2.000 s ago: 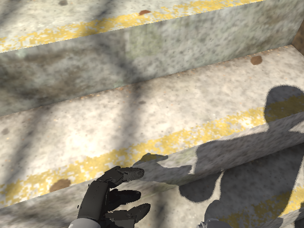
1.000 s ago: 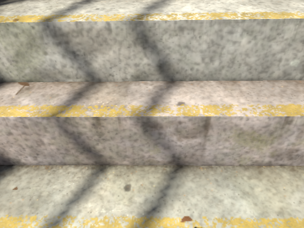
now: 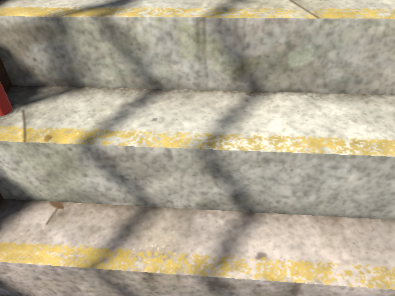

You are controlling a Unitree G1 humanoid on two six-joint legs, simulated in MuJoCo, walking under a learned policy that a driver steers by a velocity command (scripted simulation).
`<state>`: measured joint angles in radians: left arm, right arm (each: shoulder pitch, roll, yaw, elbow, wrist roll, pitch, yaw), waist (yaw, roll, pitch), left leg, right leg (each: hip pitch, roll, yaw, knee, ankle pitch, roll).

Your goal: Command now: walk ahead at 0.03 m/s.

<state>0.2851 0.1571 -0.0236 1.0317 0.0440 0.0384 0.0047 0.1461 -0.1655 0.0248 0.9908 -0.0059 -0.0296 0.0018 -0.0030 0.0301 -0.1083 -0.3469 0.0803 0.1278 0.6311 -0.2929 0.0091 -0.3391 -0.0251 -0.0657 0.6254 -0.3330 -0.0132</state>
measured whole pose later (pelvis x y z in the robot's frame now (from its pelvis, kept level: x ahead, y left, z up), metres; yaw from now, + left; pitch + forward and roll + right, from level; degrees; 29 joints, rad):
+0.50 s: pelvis +0.02 -0.01 +0.01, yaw +1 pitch +2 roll -1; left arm 0.22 0.16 -0.01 1.08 0.04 0.04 0.01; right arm 0.24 -0.16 0.02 1.13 -0.01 0.01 -0.01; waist 0.01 0.02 -0.02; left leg -0.27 0.10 0.10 0.51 -0.26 -0.02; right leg -0.23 0.01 -0.09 0.45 -0.25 -0.03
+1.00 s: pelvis +0.04 +0.00 +0.00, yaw +0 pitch +5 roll +0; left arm 0.31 0.19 -0.01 1.07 0.04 -0.03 0.02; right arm 0.26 -0.23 -0.01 1.09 0.02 -0.03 0.01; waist 0.04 0.03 -0.11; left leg -0.60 0.03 0.04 1.26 -0.34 0.05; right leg -0.35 0.00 -0.08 0.63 -0.38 -0.10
